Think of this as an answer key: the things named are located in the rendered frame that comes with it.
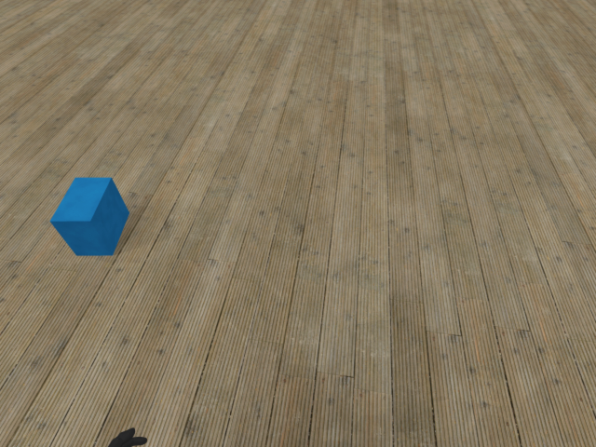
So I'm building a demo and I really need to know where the carton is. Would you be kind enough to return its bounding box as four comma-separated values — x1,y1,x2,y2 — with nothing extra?
50,178,129,256

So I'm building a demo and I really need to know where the left robot hand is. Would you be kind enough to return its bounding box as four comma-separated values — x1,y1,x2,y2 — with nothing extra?
108,427,147,447

